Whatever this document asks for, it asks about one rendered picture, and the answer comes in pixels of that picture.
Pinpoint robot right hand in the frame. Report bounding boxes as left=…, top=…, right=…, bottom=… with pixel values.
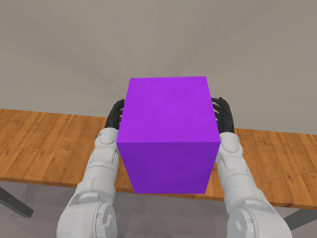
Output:
left=211, top=97, right=235, bottom=134

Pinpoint left robot forearm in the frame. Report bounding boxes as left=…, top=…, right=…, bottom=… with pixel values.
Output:
left=56, top=127, right=121, bottom=238

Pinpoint carton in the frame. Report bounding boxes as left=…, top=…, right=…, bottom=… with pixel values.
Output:
left=116, top=76, right=221, bottom=194

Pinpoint robot left hand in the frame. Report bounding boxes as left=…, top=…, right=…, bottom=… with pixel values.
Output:
left=104, top=99, right=125, bottom=130

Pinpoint table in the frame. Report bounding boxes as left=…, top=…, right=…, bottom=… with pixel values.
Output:
left=0, top=108, right=317, bottom=231

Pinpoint left robot upper arm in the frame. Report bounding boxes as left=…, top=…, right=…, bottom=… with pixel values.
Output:
left=57, top=200, right=118, bottom=238

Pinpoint right robot upper arm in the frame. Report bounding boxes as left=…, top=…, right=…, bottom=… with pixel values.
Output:
left=226, top=206, right=292, bottom=238

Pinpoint right robot forearm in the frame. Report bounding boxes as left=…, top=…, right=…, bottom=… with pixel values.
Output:
left=215, top=132, right=291, bottom=233

